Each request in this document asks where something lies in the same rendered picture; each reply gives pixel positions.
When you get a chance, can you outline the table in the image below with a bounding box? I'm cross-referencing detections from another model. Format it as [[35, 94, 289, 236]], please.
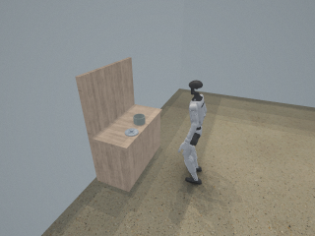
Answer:
[[75, 57, 162, 192]]

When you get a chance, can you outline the robot left forearm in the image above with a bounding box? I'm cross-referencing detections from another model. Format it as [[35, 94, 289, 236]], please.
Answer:
[[184, 123, 197, 145]]

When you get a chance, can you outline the robot left upper arm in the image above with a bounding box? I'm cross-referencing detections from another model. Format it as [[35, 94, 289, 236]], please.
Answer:
[[189, 102, 199, 128]]

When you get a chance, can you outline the humanoid robot head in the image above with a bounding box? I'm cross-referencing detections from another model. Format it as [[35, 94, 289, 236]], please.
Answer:
[[188, 80, 203, 101]]

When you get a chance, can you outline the pot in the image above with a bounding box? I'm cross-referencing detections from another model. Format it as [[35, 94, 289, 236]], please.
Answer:
[[133, 113, 146, 126]]

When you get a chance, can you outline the robot left shin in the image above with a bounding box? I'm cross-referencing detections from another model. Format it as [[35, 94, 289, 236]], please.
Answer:
[[184, 159, 198, 181]]

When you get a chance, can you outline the left robot hand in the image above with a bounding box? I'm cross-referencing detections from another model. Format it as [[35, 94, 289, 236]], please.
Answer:
[[178, 143, 189, 155]]

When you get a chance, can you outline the robot right upper arm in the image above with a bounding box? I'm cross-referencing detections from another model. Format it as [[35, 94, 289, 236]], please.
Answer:
[[200, 94, 207, 114]]

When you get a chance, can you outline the lid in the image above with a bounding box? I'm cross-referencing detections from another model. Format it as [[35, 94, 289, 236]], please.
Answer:
[[124, 128, 139, 137]]

